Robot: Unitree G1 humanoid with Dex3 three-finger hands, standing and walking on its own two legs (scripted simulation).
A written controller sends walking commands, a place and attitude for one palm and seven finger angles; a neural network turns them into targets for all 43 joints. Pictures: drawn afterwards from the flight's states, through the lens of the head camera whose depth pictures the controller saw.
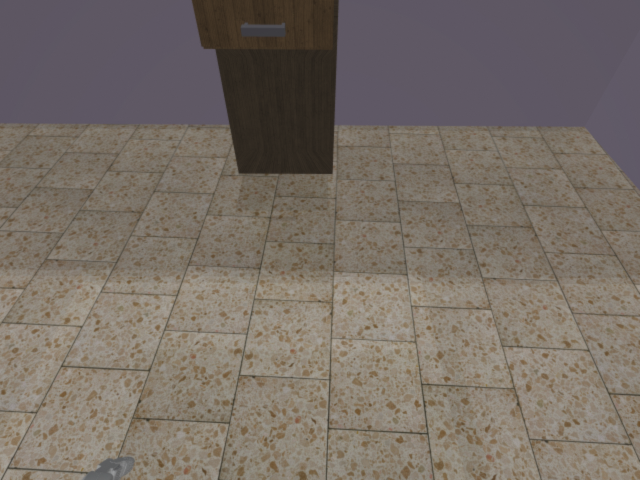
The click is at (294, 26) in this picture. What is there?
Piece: drawer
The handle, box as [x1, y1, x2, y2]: [241, 22, 285, 36]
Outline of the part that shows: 241,25 242,35 284,36 285,33 284,23 282,23 281,25 252,25 245,22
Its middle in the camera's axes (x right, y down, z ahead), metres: -0.18 -0.66 +1.22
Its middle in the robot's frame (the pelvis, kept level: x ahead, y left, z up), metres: +1.35 +0.25 +0.04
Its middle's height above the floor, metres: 0.80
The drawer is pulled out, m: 0.26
